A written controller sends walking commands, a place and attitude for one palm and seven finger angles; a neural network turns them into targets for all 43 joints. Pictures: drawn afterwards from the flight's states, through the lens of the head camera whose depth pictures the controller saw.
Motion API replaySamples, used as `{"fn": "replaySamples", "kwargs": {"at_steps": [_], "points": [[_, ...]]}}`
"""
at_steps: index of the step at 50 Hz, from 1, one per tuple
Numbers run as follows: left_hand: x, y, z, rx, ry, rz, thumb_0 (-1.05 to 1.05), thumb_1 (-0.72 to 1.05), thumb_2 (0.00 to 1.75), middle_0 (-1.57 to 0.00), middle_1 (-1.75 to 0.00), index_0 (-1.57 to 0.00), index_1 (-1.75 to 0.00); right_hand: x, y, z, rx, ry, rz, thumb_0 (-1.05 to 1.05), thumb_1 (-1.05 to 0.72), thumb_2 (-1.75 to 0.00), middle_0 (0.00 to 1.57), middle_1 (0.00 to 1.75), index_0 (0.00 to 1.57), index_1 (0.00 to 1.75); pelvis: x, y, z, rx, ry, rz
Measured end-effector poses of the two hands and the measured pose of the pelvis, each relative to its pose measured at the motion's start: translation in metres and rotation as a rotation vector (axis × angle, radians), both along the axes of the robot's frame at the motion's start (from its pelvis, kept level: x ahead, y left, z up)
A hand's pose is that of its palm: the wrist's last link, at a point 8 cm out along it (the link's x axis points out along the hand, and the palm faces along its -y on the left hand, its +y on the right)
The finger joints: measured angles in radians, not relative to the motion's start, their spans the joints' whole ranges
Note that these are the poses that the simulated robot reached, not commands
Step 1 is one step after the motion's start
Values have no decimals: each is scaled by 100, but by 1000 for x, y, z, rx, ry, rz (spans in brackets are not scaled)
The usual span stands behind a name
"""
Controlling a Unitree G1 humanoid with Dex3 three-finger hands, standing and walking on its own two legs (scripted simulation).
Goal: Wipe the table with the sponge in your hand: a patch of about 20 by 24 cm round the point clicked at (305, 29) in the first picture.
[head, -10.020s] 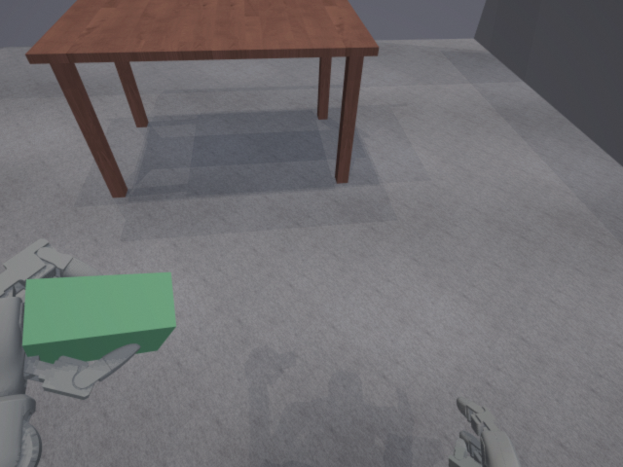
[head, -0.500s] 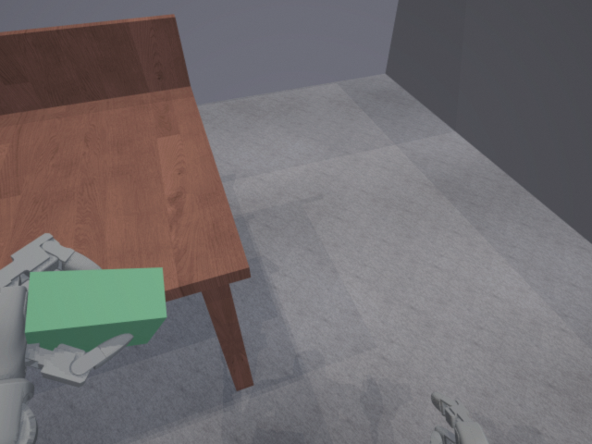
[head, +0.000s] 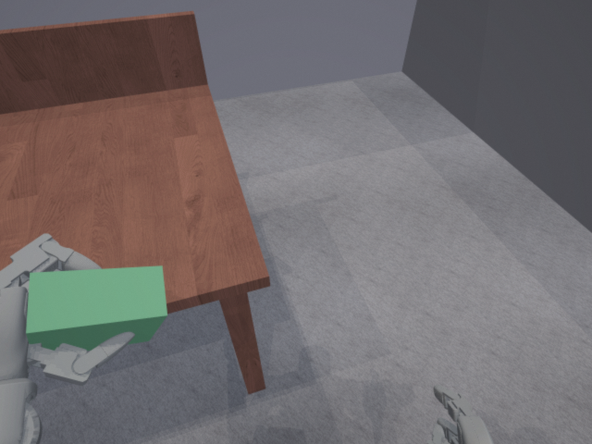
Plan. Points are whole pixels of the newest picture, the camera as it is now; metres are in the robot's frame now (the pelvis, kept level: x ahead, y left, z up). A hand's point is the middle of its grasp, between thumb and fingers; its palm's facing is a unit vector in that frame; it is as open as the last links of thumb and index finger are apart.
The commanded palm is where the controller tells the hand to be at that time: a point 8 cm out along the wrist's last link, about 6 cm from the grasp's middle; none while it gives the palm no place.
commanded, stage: come to a stop and stand still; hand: left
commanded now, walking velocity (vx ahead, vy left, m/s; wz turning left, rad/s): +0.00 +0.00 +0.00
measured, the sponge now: (117, 310) +0.22 +0.21 +0.14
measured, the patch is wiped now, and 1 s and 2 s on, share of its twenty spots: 0.00 0.00 0.00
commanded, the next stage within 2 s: look again from close up in 0.44 s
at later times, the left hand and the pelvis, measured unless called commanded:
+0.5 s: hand (89, 284) +0.24 +0.24 +0.15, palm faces +0.37 -0.84 -0.40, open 9.7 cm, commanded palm +0.19 +0.29 +0.18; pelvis +0.03 +0.01 +0.00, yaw +0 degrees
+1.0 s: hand (42, 280) +0.24 +0.29 +0.16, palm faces +0.40 -0.83 -0.39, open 9.7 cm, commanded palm +0.18 +0.31 +0.18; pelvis +0.02 +0.03 +0.00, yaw +0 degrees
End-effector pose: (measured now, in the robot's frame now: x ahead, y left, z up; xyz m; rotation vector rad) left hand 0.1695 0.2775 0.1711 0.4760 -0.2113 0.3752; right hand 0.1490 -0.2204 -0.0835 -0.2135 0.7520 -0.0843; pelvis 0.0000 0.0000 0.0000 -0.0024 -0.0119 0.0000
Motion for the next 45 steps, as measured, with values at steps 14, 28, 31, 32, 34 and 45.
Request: {"fn": "replaySamples", "kwargs": {"at_steps": [14, 28, 31, 32, 34, 45], "points": [[30, 6, -3, -16, 2, -21, -1, -45, 100, -79, -135, -79, -135, 35, 1, 8, -26, -9, -4, 1, -90, -90, 20, 30, 20, 30, 24, 5, 0, -7, 18, 5], [32, 9, 5, 62, -4, -36, -1, -45, 100, -79, -135, -79, -135, 33, 1, 6, -28, -10, -3, 1, -90, -90, 20, 30, 20, 30, 23, 5, -2, -11, 18, 5], [43, 40, 29, 147, -128, 7, -1, -45, 100, -79, -135, -79, -135, 24, 4, 3, -23, 15, 46, 1, -90, -90, 20, 30, 20, 30, 13, 0, -4, -11, 19, 12], [46, 49, 33, 129, -162, 34, -1, -45, 100, -79, -135, -79, -135, 21, 5, 3, -18, 17, 51, 1, -90, -90, 20, 30, 20, 30, 10, 0, -3, -10, 16, 6], [48, 55, 34, 75, -190, 58, -1, -45, 100, -79, -135, -79, -135, 16, 7, 6, -2, 3, 45, 1, -90, -90, 20, 30, 20, 30, 8, 4, -1, -9, 11, -9], [28, 24, -21, -17, 39, -136, -1, -45, 100, -79, -135, -79, -135, 4, 22, 14, -19, -18, 11, 1, -90, -90, 20, 30, 20, 30, 14, 25, 0, -5, -2, -17]]}}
